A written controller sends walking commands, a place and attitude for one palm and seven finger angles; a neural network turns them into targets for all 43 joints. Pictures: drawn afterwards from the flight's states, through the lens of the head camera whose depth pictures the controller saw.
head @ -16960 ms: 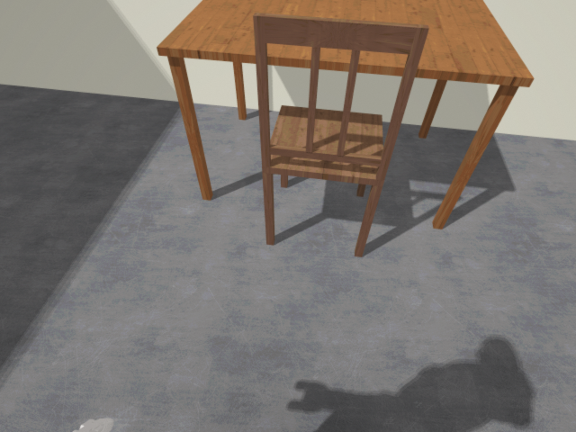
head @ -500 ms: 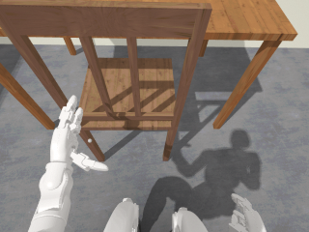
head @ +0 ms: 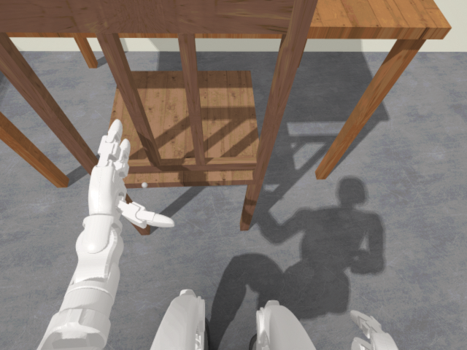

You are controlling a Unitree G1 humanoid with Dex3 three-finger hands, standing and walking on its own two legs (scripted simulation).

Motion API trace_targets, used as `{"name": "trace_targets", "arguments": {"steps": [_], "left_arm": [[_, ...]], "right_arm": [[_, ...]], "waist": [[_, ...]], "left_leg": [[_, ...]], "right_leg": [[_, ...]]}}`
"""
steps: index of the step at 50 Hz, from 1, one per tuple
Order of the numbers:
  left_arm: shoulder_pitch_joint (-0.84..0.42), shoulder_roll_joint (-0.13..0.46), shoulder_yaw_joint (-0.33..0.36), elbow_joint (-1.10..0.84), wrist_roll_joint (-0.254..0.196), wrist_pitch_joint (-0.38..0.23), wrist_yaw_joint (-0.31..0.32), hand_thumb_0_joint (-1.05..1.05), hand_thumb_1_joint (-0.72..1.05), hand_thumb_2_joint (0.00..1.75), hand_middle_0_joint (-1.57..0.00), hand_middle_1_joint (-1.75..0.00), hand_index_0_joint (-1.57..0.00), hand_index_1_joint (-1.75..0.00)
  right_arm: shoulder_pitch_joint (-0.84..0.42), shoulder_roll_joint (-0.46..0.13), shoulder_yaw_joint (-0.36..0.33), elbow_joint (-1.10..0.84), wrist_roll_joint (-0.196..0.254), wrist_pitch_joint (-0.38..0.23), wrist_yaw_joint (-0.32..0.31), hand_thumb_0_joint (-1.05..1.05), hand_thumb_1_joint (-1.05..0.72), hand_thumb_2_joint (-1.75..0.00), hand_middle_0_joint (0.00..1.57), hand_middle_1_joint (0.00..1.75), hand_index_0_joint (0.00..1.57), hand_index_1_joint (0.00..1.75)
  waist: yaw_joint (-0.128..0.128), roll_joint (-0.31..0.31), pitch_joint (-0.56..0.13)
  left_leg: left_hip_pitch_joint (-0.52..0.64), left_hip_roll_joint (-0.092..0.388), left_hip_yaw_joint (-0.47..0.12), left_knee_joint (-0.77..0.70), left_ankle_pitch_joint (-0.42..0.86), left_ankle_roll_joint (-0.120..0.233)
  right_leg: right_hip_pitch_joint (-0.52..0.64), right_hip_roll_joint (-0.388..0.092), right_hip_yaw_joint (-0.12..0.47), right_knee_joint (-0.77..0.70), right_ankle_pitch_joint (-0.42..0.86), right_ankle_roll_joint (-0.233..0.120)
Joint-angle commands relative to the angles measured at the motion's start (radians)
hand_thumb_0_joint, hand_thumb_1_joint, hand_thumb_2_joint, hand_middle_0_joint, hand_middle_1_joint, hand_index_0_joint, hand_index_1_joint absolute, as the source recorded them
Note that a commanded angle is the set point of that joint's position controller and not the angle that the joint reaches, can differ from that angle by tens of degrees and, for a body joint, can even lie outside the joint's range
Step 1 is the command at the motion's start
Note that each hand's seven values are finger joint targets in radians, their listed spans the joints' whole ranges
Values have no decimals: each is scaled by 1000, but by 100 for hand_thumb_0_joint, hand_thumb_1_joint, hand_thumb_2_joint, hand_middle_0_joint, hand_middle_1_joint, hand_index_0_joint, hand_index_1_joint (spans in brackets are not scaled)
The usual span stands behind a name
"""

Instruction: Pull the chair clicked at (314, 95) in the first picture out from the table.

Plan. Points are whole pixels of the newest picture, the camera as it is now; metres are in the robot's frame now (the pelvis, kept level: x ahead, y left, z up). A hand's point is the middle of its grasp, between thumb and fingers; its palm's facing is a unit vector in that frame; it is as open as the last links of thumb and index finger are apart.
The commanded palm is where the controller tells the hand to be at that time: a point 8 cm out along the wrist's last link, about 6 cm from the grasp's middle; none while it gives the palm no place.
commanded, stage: aim the fingers beside a spindle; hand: left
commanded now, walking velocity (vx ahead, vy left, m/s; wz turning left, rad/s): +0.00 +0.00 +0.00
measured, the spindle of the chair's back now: (137, 114) +0.51 +0.18 +0.05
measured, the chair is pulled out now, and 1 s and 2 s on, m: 0.00 0.00 0.00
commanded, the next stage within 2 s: push the fingers through the gap in 0.46 s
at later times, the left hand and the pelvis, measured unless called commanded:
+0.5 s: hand (143, 194) +0.36 +0.15 +0.02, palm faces +0.05 -1.00 -0.04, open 16.9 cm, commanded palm +0.34 +0.21 +0.02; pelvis +0.00 -0.01 +0.00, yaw +0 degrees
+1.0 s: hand (144, 171) +0.41 +0.16 +0.02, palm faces +0.06 -1.00 -0.04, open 16.9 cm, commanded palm +0.38 +0.21 +0.02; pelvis +0.00 -0.01 +0.00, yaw +0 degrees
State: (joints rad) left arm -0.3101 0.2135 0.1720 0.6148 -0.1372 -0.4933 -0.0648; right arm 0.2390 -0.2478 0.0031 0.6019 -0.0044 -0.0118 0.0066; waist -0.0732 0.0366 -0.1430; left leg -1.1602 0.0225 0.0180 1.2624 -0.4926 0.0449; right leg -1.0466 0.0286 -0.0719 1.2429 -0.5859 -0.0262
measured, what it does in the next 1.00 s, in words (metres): stands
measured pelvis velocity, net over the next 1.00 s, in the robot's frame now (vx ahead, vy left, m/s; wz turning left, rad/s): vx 0.00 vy -0.01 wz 0.00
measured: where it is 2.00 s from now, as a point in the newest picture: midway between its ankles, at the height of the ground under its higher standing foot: outside the picture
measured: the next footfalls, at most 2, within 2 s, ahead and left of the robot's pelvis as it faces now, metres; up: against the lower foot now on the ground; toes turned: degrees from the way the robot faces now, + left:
none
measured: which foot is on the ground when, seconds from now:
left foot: down 0.00-1.00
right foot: down 0.00-1.00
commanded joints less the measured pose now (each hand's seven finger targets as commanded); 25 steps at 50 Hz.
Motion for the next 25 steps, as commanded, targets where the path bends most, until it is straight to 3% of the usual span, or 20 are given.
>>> {"name": "trace_targets", "arguments": {"steps": [1,3,5,10,12,13,16,17,18,20,21,25], "left_arm": [[-197,160,64,-254,-12,-82,14,0,-50,30,-6,-8,-6,-8],[-181,149,47,-294,-15,-87,12,0,-50,30,-6,-8,-6,-8],[-112,128,33,-291,-22,-82,8,0,-50,30,-6,-8,-6,-8],[-136,82,-20,-259,-17,-79,-1,0,-50,30,-6,-8,-6,-8],[-168,112,7,-263,-18,-89,4,0,-50,30,-6,-8,-6,-8],[-183,126,19,-278,-15,-96,6,0,-50,30,-6,-8,-6,-8],[-172,126,19,-292,-13,-108,7,0,-50,30,-6,-8,-6,-8],[-175,141,26,-305,-8,-112,10,0,-50,30,-6,-8,-6,-8],[-169,113,2,-304,-8,-109,8,0,-50,30,-6,-8,-6,-8],[-136,119,12,-282,-10,-98,8,0,-50,30,-6,-8,-6,-8],[-128,115,7,-282,-10,-93,6,0,-50,30,-6,-8,-6,-8],[-155,114,11,-231,-16,-79,-1,0,-50,30,-6,-8,-6,-8]], "right_arm": [[43,-150,-61,-123,5,-25,-4,0,-90,-90,20,30,20,30],[44,-148,-63,-124,8,-25,-3,0,-90,-90,20,30,20,30],[45,-146,-65,-126,10,-23,1,0,-90,-90,20,30,20,30],[34,-145,-63,-117,12,-20,-1,0,-90,-90,20,30,20,30],[34,-150,-64,-114,12,-21,-6,0,-90,-90,20,30,20,30],[32,-149,-64,-113,9,-22,-8,0,-90,-90,20,30,20,30],[27,-144,-63,-116,7,-25,-7,0,-90,-90,20,30,20,30],[26,-147,-63,-119,8,-26,-9,0,-90,-90,20,30,20,30],[21,-142,-61,-121,7,-25,-6,0,-90,-90,20,30,20,30],[20,-144,-62,-122,8,-22,-5,0,-90,-90,20,30,20,30],[16,-144,-61,-126,10,-20,-4,0,-90,-90,20,30,20,30],[7,-144,-56,-128,14,-13,-7,0,-90,-90,20,30,20,30]], "waist": [[17,30,-462],[13,50,-476],[14,20,-452],[-12,-2,-365],[-12,-9,-362],[-6,14,-393],[4,16,-414],[6,47,-426],[5,51,-423],[6,18,-411],[10,30,-406],[-3,-19,-353]], "left_leg": [[431,-4,-80,-154,307,-23],[476,2,-87,-156,349,-27],[469,3,-83,-162,356,-26],[411,-1,-82,-160,259,-19],[400,-3,-83,-151,240,-16],[407,-5,-81,-149,245,-17],[424,-6,-81,-148,268,-20],[443,-3,-85,-146,284,-22],[453,-5,-86,-150,283,-23],[436,-5,-82,-150,287,-21],[429,-7,-80,-152,280,-22],[353,-13,-70,-146,193,-14]], "right_leg": [[141,0,42,-175,326,-4],[131,1,37,-171,352,-6],[146,3,34,-181,365,-4],[98,2,35,-193,287,-1],[90,4,39,-191,269,-2],[101,1,44,-188,274,-2],[119,2,45,-184,294,-4],[104,3,42,-175,299,-8],[102,0,40,-179,298,-6],[119,2,41,-184,313,-5],[119,2,43,-184,308,-6],[120,2,54,-204,247,0]]}}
